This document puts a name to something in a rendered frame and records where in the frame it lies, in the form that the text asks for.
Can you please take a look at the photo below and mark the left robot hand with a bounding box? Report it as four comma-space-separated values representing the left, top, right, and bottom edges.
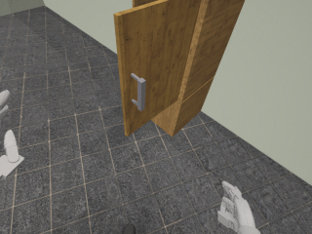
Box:
0, 90, 24, 179

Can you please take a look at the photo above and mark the robot left foot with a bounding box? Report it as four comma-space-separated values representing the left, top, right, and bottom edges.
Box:
123, 223, 136, 234

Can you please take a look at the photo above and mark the right robot hand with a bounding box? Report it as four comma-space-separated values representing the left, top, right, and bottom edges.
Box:
217, 181, 256, 233

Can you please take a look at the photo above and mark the cupboard door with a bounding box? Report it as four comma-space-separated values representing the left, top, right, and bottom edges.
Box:
113, 0, 202, 137

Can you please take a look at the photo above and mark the handle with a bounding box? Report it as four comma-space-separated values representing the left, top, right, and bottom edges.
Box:
131, 73, 146, 111

